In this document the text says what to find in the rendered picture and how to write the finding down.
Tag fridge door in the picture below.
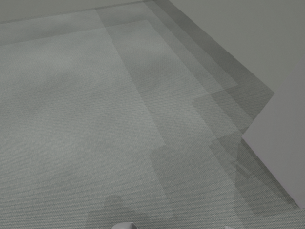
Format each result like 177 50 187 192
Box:
244 55 305 205

